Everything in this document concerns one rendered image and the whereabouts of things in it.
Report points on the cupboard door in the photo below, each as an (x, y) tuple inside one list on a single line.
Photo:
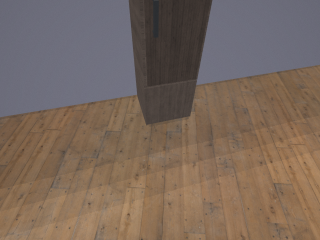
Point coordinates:
[(174, 55)]

